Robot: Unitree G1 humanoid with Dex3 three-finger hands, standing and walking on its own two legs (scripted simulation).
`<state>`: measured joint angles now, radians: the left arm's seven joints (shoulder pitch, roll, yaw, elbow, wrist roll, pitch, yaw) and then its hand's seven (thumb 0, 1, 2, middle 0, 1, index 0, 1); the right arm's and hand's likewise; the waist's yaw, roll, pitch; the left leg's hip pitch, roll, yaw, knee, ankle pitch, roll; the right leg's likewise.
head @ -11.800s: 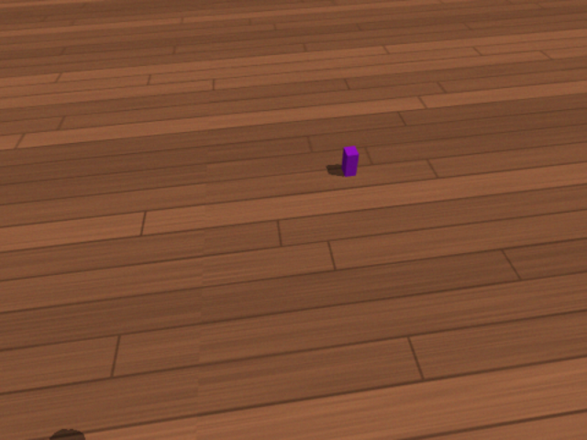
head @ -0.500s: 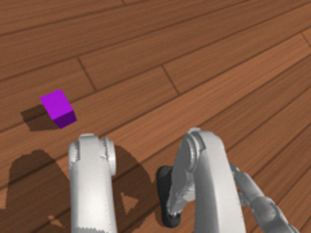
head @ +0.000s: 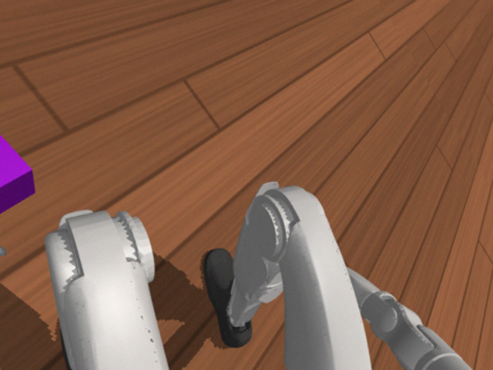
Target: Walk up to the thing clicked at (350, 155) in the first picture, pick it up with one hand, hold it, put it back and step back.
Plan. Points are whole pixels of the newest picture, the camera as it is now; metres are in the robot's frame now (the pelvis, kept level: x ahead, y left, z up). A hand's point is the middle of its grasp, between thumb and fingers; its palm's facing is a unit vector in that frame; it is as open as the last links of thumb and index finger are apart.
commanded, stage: close in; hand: left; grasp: from the side
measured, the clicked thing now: out of the picture +0.42 +0.27 -0.21
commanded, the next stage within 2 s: rest palm in 0.42 s
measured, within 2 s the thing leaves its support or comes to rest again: neither
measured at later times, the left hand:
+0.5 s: hand out of the picture +0.38 +0.27 -0.19, palm faces +0.32 -0.95 +0.03, open 17.4 cm
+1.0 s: hand (0, 193) +0.39 +0.26 -0.20, palm faces +0.34 -0.94 +0.00, open 14.2 cm
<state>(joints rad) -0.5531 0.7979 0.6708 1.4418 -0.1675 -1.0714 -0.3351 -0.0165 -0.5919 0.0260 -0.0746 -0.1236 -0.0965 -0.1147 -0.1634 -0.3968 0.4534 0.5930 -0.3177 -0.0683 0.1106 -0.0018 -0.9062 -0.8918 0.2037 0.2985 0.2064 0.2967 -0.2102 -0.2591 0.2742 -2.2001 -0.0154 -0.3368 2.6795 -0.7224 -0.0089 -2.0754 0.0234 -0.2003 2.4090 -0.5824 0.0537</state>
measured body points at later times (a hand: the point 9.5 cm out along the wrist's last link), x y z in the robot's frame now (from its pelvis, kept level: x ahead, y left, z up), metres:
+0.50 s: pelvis -0.01 +0.01 +0.00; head +0.20 +0.21 +0.33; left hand +0.35 +0.32 -0.19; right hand +0.18 -0.23 -0.02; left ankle +0.08 +0.12 -0.25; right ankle +0.15 -0.13 -0.24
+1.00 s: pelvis +0.00 +0.01 +0.00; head +0.22 +0.21 +0.33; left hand +0.36 +0.31 -0.19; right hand +0.18 -0.23 -0.02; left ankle +0.08 +0.12 -0.25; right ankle +0.15 -0.13 -0.24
